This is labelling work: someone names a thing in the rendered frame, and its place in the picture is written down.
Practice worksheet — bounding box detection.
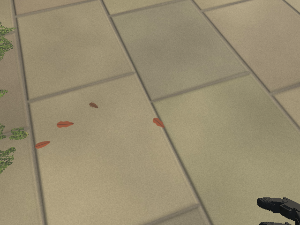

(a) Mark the right robot hand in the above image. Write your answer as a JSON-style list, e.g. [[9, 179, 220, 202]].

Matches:
[[257, 197, 300, 225]]

